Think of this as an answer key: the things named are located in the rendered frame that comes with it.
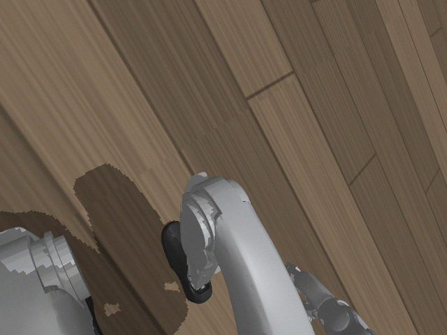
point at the right robot foot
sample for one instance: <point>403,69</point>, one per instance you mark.
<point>172,246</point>

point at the right robot hand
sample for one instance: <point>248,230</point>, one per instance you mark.
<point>311,288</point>

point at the left robot foot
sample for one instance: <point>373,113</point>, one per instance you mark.
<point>90,304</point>

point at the right robot arm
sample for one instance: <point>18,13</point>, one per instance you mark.
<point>339,318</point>

